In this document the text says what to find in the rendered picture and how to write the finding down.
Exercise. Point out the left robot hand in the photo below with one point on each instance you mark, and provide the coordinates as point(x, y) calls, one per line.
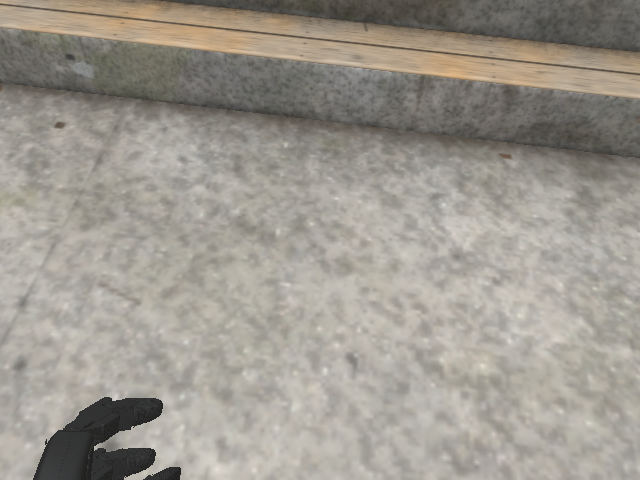
point(70, 455)

